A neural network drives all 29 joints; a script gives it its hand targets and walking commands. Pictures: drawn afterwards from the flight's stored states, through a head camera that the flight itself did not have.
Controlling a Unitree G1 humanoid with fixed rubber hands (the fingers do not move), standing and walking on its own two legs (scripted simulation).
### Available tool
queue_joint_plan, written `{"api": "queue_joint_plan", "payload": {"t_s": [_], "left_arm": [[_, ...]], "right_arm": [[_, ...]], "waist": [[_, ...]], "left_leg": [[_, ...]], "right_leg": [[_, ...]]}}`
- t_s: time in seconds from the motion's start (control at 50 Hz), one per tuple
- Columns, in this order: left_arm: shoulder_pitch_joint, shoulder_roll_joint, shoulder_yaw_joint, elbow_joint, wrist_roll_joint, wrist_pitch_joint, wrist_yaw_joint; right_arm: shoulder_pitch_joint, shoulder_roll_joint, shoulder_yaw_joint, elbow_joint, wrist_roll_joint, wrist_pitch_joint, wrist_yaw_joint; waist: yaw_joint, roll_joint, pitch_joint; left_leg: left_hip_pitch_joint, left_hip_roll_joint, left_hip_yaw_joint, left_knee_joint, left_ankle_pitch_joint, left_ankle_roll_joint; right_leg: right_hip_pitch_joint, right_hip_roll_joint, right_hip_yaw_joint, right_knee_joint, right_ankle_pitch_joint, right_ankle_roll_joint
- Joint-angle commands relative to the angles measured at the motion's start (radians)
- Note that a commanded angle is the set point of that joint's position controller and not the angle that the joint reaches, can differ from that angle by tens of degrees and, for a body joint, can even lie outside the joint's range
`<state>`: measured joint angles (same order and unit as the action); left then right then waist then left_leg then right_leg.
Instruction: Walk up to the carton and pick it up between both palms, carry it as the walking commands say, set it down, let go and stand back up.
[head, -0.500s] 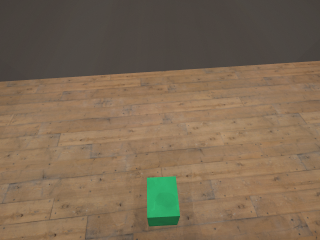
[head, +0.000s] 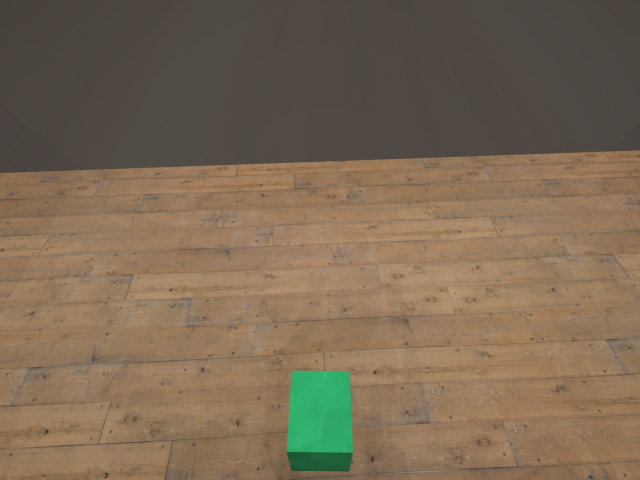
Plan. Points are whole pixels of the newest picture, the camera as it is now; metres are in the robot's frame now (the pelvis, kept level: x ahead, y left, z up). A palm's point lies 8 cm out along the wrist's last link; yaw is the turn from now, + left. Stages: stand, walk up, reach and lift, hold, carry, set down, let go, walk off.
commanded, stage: stand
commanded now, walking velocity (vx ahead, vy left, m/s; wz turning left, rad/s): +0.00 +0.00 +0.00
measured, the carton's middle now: (320, 421) +0.41 +0.04 -0.68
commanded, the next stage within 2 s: reach and lift in 0.28 s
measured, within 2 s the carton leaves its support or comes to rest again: neither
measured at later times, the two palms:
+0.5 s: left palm (176, 468) +0.18 +0.23 -0.12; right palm (517, 479) +0.17 -0.24 -0.13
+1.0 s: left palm out of the picture +0.15 +0.21 -0.17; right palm out of the picture +0.15 -0.18 -0.17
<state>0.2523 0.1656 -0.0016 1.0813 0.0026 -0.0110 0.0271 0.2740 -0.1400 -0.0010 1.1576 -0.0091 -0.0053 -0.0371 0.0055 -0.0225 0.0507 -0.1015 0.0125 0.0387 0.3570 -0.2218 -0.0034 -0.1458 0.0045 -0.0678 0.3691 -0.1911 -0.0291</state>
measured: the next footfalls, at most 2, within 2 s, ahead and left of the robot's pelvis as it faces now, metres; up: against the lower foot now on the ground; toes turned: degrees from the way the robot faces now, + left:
none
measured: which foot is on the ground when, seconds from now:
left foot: down 0.00-1.00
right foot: down 0.00-1.00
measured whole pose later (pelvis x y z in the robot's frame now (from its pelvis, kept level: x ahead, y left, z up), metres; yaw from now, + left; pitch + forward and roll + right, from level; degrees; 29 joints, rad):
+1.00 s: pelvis -0.04 +0.02 -0.06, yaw +1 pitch +19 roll +0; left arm 0.05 0.10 0.05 0.42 0.03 0.44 -0.01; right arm 0.03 -0.12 -0.04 0.47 -0.02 0.44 0.02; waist 0.00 0.00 -0.11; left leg -0.87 -0.02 0.00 0.93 -0.39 0.01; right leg -0.89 0.00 -0.02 0.90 -0.35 0.00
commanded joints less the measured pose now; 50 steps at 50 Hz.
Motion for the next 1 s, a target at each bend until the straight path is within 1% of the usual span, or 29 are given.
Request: {"api": "queue_joint_plan", "payload": {"t_s": [0.0, 0.04, 0.08, 0.26, 0.28, 0.3, 0.32, 0.34, 0.36, 0.38, 0.4, 0.42, 0.44, 0.46, 0.5, 0.52, 0.56, 0.58, 0.6, 0.62, 0.64, 0.66, 0.7, 0.76, 0.8, 0.86, 0.88, 0.94, 0.98], "left_arm": [[0.091, 0.066, 0.008, 0.022, 0.001, -0.006, 0.007], [0.086, 0.066, 0.005, 0.028, 0.005, -0.007, 0.006], [0.095, 0.069, 0.004, 0.034, 0.004, -0.007, 0.006], [0.132, 0.048, -0.010, 0.065, 0.006, -0.009, 0.011], [-0.813, 0.192, -0.052, -0.716, -0.096, 0.014, -0.005], [-0.669, 0.191, 0.001, -0.561, -0.049, 0.097, 0.013], [-0.524, 0.185, -0.011, -0.513, -0.075, 0.184, 0.013], [-0.467, 0.201, -0.012, -0.492, -0.091, 0.265, 0.018], [-0.385, 0.183, -0.028, -0.426, -0.102, 0.368, 0.013], [-0.278, 0.143, -0.049, -0.370, -0.114, 0.476, 0.004], [-0.187, 0.134, -0.045, -0.310, -0.121, 0.565, -0.008], [-0.153, 0.103, -0.043, -0.286, -0.122, 0.630, -0.015], [-0.124, 0.089, -0.031, -0.287, -0.120, 0.672, -0.018], [-0.087, 0.083, -0.028, -0.286, -0.116, 0.696, -0.019], [-0.097, 0.102, -0.004, -0.373, -0.073, 0.698, -0.033], [-0.118, 0.097, 0.010, -0.431, -0.045, 0.684, -0.041], [-0.191, 0.102, 0.049, -0.557, 0.018, 0.641, -0.054], [-0.220, 0.092, 0.060, -0.610, 0.037, 0.615, -0.059], [-0.253, 0.087, 0.072, -0.654, 0.056, 0.586, -0.063], [-0.273, 0.085, 0.081, -0.679, 0.071, 0.557, -0.066], [-0.289, 0.089, 0.094, -0.700, 0.075, 0.527, -0.072], [-0.289, 0.094, 0.102, -0.698, 0.079, 0.497, -0.077], [-0.243, 0.083, 0.109, -0.682, 0.073, 0.455, -0.086], [-0.161, 0.063, 0.103, -0.664, 0.052, 0.427, -0.085], [-0.143, 0.043, 0.088, -0.673, 0.038, 0.421, -0.074], [-0.142, -0.001, 0.058, -0.720, 0.022, 0.433, -0.050], [-0.154, -0.017, 0.054, -0.737, 0.023, 0.438, -0.043], [-0.248, -0.028, 0.062, -0.748, 0.025, 0.449, -0.022], [-0.372, -0.014, 0.077, -0.759, 0.020, 0.444, -0.015]], "right_arm": [[0.058, -0.083, -0.014, 0.000, -0.001, -0.007, -0.003], [0.061, -0.085, -0.016, 0.004, 0.003, -0.005, -0.002], [0.066, -0.076, -0.015, 0.011, 0.000, -0.004, -0.003], [0.085, -0.065, -0.006, 0.030, 0.001, 0.000, -0.004], [-0.842, -0.164, 0.006, -0.699, 0.075, 0.028, 0.009], [-0.656, -0.234, 0.008, -0.535, 0.080, 0.105, -0.012], [-0.558, -0.213, -0.004, -0.488, 0.067, 0.187, -0.020], [-0.510, -0.228, 0.004, -0.497, 0.089, 0.268, -0.016], [-0.441, -0.218, 0.019, -0.457, 0.121, 0.368, -0.013], [-0.353, -0.191, 0.038, -0.434, 0.141, 0.477, -0.011], [-0.281, -0.167, 0.060, -0.412, 0.149, 0.564, -0.010], [-0.240, -0.122, 0.071, -0.403, 0.153, 0.633, -0.009], [-0.216, -0.088, 0.074, -0.400, 0.158, 0.686, -0.008], [-0.163, -0.085, 0.063, -0.400, 0.149, 0.715, -0.006], [-0.115, -0.070, 0.059, -0.442, 0.113, 0.725, 0.020], [-0.120, -0.047, 0.052, -0.489, 0.082, 0.713, 0.030], [-0.197, -0.030, 0.025, -0.625, 0.032, 0.665, 0.039], [-0.240, -0.042, -0.006, -0.698, 0.004, 0.637, 0.037], [-0.285, -0.041, -0.027, -0.746, -0.014, 0.605, 0.034], [-0.305, -0.039, -0.045, -0.775, -0.026, 0.576, 0.031], [-0.304, -0.039, -0.060, -0.793, -0.032, 0.546, 0.029], [-0.291, -0.036, -0.065, -0.796, -0.032, 0.520, 0.026], [-0.241, -0.021, -0.068, -0.788, -0.027, 0.479, 0.027], [-0.181, -0.006, -0.054, -0.778, -0.004, 0.450, 0.037], [-0.158, -0.005, -0.046, -0.776, 0.002, 0.443, 0.044], [-0.144, -0.030, -0.055, -0.764, -0.001, 0.440, 0.050], [-0.174, -0.048, -0.061, -0.780, -0.005, 0.438, 0.052], [-0.278, -0.064, -0.065, -0.774, -0.011, 0.440, 0.064], [-0.399, -0.071, -0.083, -0.775, -0.008, 0.433, 0.069]], "waist": [[-0.002, 0.052, 0.031], [-0.007, 0.057, 0.025], [-0.009, 0.030, 0.029], [-0.011, 0.014, 0.039], [-0.077, 0.015, -0.178], [0.008, 0.022, -0.092], [-0.014, 0.025, -0.144], [-0.009, 0.032, -0.142], [-0.017, 0.056, -0.127], [-0.021, 0.035, -0.120], [-0.011, 0.020, -0.118], [-0.018, 0.021, -0.131], [-0.003, 0.010, -0.172], [-0.003, 0.001, -0.226], [-0.004, -0.040, -0.273], [-0.007, -0.056, -0.285], [-0.001, -0.029, -0.278], [-0.011, -0.026, -0.293], [-0.005, 0.001, -0.293], [-0.015, 0.013, -0.314], [-0.019, 0.008, -0.341], [-0.019, 0.024, -0.369], [-0.015, 0.020, -0.455], [0.012, 0.035, -0.574], [0.016, 0.040, -0.599], [0.001, 0.073, -0.554], [0.002, 0.086, -0.519], [-0.011, 0.061, -0.353], [-0.005, 0.032, -0.262]], "left_leg": [[-0.042, 0.103, -0.081, -0.066, 0.114, 0.017], [-0.037, 0.098, -0.075, -0.064, 0.099, 0.017], [-0.035, 0.097, -0.076, -0.061, 0.095, 0.018], [-0.042, 0.096, -0.069, -0.057, 0.089, 0.013], [-0.317, -0.031, -0.050, 0.115, -0.286, 0.063], [-0.351, -0.001, 0.017, 0.181, -0.331, 0.079], [-0.309, 0.040, -0.001, 0.199, -0.295, 0.069], [-0.356, 0.038, 0.002, 0.200, -0.257, 0.072], [-0.375, 0.036, 0.016, 0.190, -0.241, 0.072], [-0.397, 0.026, 0.008, 0.173, -0.253, 0.080], [-0.411, 0.012, 0.001, 0.178, -0.256, 0.078], [-0.424, 0.000, -0.010, 0.198, -0.198, 0.077], [-0.420, -0.017, -0.039, 0.206, -0.070, 0.083], [-0.407, -0.032, -0.068, 0.203, 0.042, 0.088], [-0.390, -0.051, -0.086, 0.203, 0.183, 0.082], [-0.395, -0.055, -0.088, 0.200, 0.231, 0.072], [-0.404, -0.054, -0.081, 0.205, 0.240, 0.061], [-0.420, -0.050, -0.076, 0.217, 0.236, 0.054], [-0.444, -0.048, -0.073, 0.238, 0.239, 0.047], [-0.471, -0.046, -0.070, 0.273, 0.242, 0.041], [-0.514, -0.042, -0.071, 0.307, 0.235, 0.035], [-0.551, -0.047, -0.067, 0.339, 0.256, 0.030], [-0.609, -0.054, -0.059, 0.401, 0.313, 0.018], [-0.640, -0.059, -0.063, 0.456, 0.379, 0.003], [-0.630, -0.054, -0.067, 0.466, 0.369, -0.002], [-0.544, -0.038, -0.081, 0.464, 0.321, -0.005], [-0.545, -0.038, -0.077, 0.461, 0.258, -0.008], [-0.656, -0.029, -0.064, 0.426, -0.056, -0.008], [-0.722, -0.019, -0.058, 0.423, -0.235, 0.002]], "right_leg": [[0.004, -0.107, 0.096, -0.064, 0.110, -0.001], [0.002, -0.110, 0.102, -0.072, 0.097, -0.007], [-0.008, -0.107, 0.101, -0.075, 0.080, -0.007], [-0.002, -0.103, 0.102, -0.075, 0.081, -0.005], [-0.273, 0.004, 0.079, 0.089, -0.308, -0.024], [-0.296, -0.023, 0.064, 0.137, -0.382, -0.011], [-0.309, -0.071, 0.047, 0.148, -0.341, -0.046], [-0.311, -0.071, 0.041, 0.167, -0.301, -0.042], [-0.297, -0.059, 0.043, 0.160, -0.293, -0.049], [-0.289, -0.048, 0.037, 0.150, -0.306, -0.043], [-0.291, -0.041, 0.041, 0.145, -0.315, -0.040], [-0.300, -0.036, 0.059, 0.152, -0.255, -0.036], [-0.276, -0.021, 0.071, 0.165, -0.113, -0.030], [-0.213, -0.011, 0.081, 0.173, 0.058, -0.025], [-0.114, 0.001, 0.099, 0.186, 0.338, -0.008], [-0.101, 0.003, 0.108, 0.196, 0.439, -0.001], [-0.110, -0.002, 0.122, 0.215, 0.463, 0.005], [-0.110, -0.002, 0.126, 0.237, 0.462, 0.007], [-0.126, -0.009, 0.131, 0.258, 0.446, 0.005], [-0.150, -0.013, 0.135, 0.290, 0.442, 0.005], [-0.165, -0.014, 0.143, 0.318, 0.442, 0.005], [-0.172, -0.016, 0.146, 0.351, 0.480, 0.007], [-0.195, -0.017, 0.149, 0.421, 0.561, 0.015], [-0.229, -0.012, 0.139, 0.486, 0.586, 0.025], [-0.276, -0.003, 0.127, 0.497, 0.527, 0.024], [-0.443, 0.023, 0.089, 0.483, 0.274, 0.015], [-0.469, 0.029, 0.074, 0.476, 0.187, 0.009], [-0.520, 0.034, 0.051, 0.467, -0.069, 0.001], [-0.546, 0.033, 0.038, 0.472, -0.220, 0.000]]}}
